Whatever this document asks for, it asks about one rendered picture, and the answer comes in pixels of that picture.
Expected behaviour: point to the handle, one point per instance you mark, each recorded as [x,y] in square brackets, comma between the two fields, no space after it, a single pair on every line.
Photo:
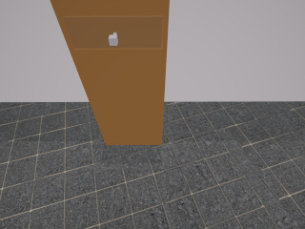
[113,39]

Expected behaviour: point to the cabinet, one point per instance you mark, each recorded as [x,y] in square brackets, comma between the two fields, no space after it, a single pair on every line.
[125,86]

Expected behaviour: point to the drawer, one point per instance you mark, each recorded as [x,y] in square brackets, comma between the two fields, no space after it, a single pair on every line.
[133,31]

